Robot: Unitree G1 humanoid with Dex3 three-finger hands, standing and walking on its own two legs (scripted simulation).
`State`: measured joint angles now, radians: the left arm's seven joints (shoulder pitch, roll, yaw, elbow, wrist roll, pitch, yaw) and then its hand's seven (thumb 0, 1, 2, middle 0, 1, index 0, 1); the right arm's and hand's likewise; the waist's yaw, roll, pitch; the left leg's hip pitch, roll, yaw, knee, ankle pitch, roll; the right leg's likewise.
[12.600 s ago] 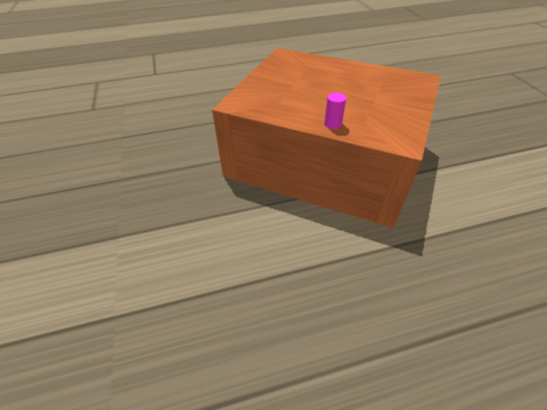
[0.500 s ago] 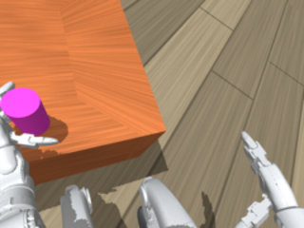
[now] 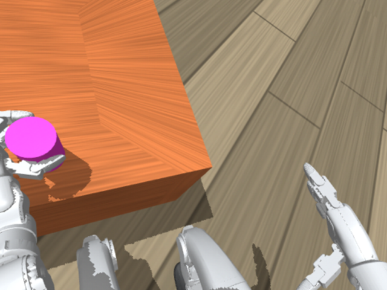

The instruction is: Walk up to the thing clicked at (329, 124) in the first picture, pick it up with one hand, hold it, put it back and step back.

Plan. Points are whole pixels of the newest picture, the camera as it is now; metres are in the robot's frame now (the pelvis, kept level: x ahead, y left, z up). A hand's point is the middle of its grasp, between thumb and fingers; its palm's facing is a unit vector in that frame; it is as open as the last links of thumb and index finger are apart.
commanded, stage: settle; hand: left
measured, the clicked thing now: (39, 147) +0.46 +0.22 -0.08
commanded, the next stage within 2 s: lift in 1.10 s
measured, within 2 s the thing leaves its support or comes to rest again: leaves its support in 0.40 s
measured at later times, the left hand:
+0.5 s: hand (38, 140) +0.46 +0.21 -0.05, palm faces +0.22 -0.97 -0.01, open 10.9 cm
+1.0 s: hand (27, 129) +0.47 +0.22 -0.02, palm faces +0.25 -0.97 -0.02, open 10.9 cm
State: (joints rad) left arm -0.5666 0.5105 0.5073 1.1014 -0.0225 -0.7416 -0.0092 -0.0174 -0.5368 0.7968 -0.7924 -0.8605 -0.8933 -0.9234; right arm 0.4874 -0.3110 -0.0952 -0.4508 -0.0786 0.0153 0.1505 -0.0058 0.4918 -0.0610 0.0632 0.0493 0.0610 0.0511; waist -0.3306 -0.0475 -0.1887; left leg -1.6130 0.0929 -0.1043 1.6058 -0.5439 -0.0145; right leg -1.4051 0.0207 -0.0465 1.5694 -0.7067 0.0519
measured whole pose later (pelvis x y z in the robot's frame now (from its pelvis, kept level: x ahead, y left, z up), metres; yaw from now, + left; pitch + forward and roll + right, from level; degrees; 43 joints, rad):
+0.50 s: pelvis +0.00 +0.00 +0.02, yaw +0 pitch +29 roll -7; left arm -0.53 0.47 0.46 1.04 0.01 -0.64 0.03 0.00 -0.61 0.96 -0.70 -1.06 -0.79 -1.14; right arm 0.46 -0.30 -0.08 -0.39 -0.08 0.04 0.12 -0.01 0.50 -0.07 0.06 0.05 0.06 0.05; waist -0.34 -0.05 -0.19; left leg -1.54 0.10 -0.09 1.55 -0.53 -0.01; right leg -1.33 0.03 -0.04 1.50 -0.68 0.05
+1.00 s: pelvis +0.01 +0.00 +0.03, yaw +0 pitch +29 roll -7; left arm -0.55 0.46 0.45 1.05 -0.01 -0.64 0.02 0.00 -0.61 0.97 -0.68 -1.09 -0.77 -1.18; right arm 0.44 -0.28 -0.06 -0.29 -0.08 0.06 0.11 -0.01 0.51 -0.07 0.06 0.05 0.06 0.05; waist -0.30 -0.03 -0.19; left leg -1.47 0.10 -0.08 1.48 -0.53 -0.01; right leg -1.27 0.02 -0.03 1.44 -0.67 0.05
